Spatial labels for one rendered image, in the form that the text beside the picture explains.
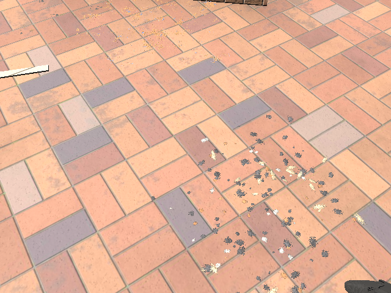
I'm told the robot right hand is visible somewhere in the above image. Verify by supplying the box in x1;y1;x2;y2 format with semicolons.
345;280;391;293

